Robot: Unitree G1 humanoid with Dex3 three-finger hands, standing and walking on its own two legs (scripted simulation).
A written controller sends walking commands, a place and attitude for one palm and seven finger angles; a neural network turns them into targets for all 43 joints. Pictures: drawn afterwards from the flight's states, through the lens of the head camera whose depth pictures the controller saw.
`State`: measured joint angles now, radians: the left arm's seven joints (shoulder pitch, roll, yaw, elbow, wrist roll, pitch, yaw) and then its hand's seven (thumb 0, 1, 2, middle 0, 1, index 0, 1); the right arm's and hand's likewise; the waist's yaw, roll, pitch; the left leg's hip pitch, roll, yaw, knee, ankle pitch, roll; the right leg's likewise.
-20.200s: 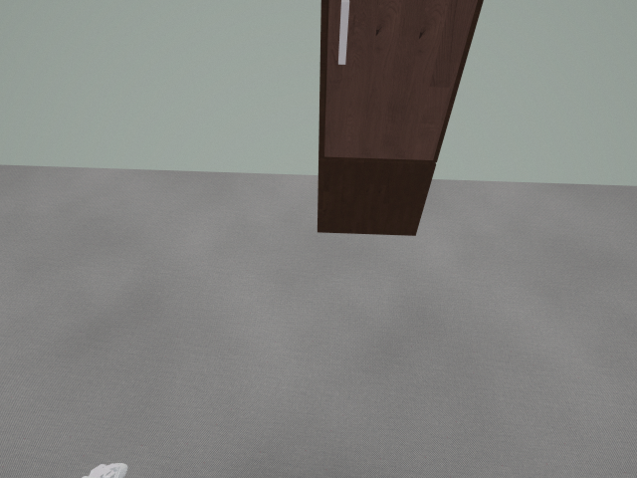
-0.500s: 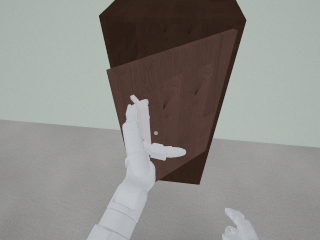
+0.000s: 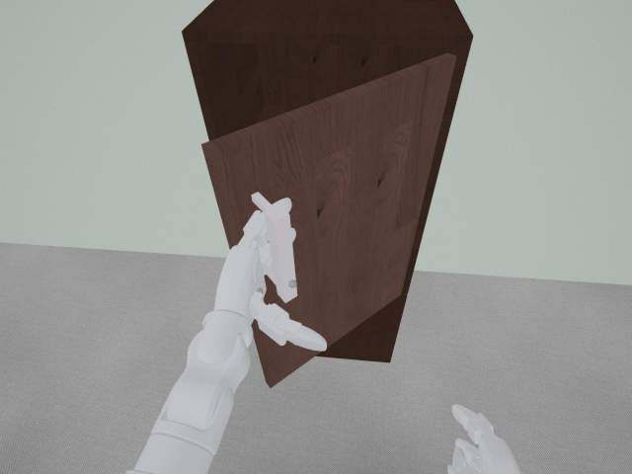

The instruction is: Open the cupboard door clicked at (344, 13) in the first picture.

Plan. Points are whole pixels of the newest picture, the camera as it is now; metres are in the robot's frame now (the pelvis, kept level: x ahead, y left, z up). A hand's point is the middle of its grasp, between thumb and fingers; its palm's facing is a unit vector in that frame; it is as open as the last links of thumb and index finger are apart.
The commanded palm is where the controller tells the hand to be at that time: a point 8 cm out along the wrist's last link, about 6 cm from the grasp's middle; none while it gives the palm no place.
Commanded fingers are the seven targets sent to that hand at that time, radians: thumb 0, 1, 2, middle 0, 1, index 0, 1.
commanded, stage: slide the hand sideways off the handle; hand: left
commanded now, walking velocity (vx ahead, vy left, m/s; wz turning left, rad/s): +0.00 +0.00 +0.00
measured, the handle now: (274, 249) +0.37 +0.09 +0.11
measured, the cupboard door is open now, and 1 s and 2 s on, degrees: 43 42 42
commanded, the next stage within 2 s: draw the hand back to the body in 0.78 s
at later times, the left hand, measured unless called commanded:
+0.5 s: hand (243, 317) +0.27 +0.11 +0.10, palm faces -0.05 -1.00 -0.03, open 16.1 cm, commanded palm +0.23 +0.17 +0.10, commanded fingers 0.00 -0.50 0.30 -0.15 -0.30 -0.15 -0.30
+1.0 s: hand (202, 341) +0.23 +0.15 +0.10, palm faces -0.04 -1.00 -0.05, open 16.3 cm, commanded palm +0.20 +0.21 +0.11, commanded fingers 0.00 -0.50 0.30 -0.15 -0.30 -0.15 -0.30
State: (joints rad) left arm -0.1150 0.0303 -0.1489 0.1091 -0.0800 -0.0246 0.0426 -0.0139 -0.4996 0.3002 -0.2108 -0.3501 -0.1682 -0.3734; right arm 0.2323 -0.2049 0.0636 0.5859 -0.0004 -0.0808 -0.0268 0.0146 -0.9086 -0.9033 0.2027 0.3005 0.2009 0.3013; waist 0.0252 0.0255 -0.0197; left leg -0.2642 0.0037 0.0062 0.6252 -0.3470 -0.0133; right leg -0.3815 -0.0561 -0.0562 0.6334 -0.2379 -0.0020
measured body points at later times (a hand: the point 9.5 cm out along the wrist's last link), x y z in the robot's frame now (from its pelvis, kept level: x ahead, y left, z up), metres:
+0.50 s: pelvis +0.04 -0.01 +0.00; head +0.03 -0.02 +0.45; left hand +0.26 +0.16 +0.11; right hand +0.23 -0.22 -0.07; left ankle -0.01 +0.13 -0.72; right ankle +0.06 -0.12 -0.72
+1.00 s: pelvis +0.03 +0.00 -0.01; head +0.03 -0.01 +0.44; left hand +0.23 +0.20 +0.11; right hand +0.22 -0.20 -0.07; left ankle -0.01 +0.13 -0.72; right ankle +0.06 -0.12 -0.72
